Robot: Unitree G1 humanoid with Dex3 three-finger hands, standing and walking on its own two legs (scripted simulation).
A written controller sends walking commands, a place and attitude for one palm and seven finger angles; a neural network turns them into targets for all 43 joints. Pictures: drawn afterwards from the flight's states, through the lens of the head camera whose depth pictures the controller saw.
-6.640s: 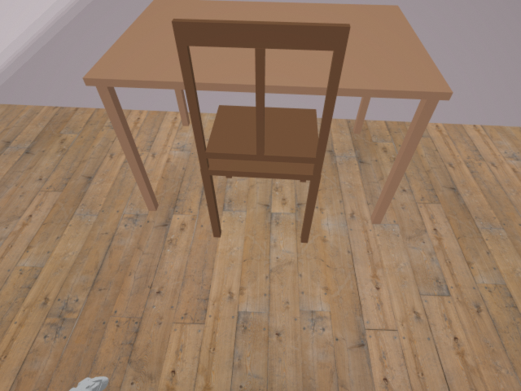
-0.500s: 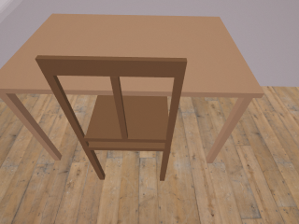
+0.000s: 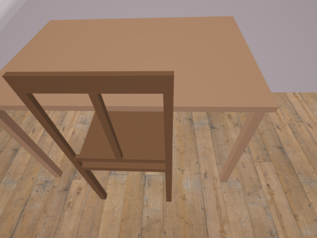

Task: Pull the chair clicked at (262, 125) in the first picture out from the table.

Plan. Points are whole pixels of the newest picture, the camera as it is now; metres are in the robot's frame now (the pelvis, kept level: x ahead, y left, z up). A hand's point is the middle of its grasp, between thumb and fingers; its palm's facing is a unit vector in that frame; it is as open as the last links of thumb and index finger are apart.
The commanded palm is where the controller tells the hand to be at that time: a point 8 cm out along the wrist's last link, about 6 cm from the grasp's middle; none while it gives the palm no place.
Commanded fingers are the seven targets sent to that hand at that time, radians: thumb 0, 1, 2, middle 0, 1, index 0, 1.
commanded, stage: come to a stop and stand still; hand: left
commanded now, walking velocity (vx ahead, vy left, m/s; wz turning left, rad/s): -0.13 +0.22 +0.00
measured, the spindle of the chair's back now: (109, 131) +0.45 +0.20 -0.05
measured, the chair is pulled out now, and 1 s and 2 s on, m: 0.00 0.00 0.00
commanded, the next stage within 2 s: none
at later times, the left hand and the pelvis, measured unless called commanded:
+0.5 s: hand out of the picture +0.03 +0.23 -0.17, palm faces +0.03 -0.96 -0.28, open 7.3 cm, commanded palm none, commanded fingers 0.00 0.90 0.90 -0.20 -0.30 -0.20 -0.30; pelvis +0.00 +0.03 +0.00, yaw -1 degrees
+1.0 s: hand out of the picture +0.00 +0.28 -0.16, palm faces -0.04 -0.98 -0.19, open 7.3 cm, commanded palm none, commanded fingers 0.00 0.90 0.90 -0.20 -0.30 -0.20 -0.30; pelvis -0.04 +0.11 +0.01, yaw -3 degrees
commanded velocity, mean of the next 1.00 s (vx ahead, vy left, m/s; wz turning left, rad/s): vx -0.03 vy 0.04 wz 0.00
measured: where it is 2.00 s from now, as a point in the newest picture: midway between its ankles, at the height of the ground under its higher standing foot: outside the picture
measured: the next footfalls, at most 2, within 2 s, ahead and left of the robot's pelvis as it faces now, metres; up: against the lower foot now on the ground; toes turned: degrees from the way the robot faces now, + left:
left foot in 0.38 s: +0.05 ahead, +0.14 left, +0.00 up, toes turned -1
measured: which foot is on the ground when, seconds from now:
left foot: up 0.00-0.36, down 0.38-1.00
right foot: down 0.00-1.00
